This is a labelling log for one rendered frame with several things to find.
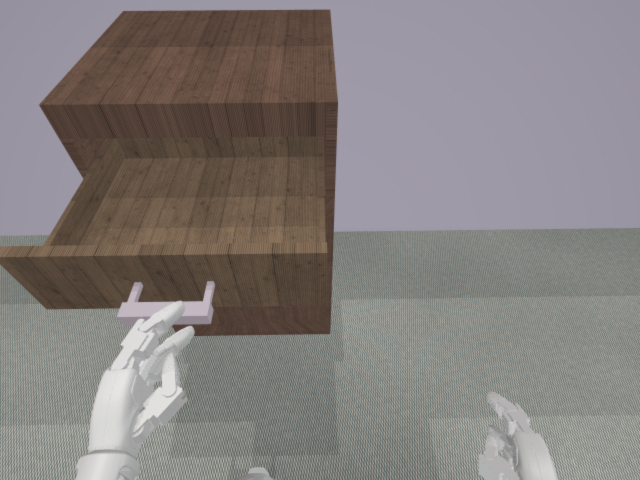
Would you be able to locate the handle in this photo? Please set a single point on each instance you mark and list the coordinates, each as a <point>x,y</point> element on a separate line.
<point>196,312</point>

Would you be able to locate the right robot hand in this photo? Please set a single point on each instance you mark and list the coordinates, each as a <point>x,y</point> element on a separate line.
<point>525,457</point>

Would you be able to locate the cabinet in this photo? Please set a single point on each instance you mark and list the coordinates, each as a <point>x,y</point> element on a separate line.
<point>210,73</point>

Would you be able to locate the left robot hand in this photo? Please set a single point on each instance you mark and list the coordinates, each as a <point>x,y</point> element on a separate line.
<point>116,422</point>

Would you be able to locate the drawer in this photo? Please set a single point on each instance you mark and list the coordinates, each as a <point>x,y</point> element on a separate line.
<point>173,213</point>

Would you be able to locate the left robot shin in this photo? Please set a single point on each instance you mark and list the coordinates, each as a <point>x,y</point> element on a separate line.
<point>258,470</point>

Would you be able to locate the robot left forearm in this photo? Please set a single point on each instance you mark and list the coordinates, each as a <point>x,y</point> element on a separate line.
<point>107,465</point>

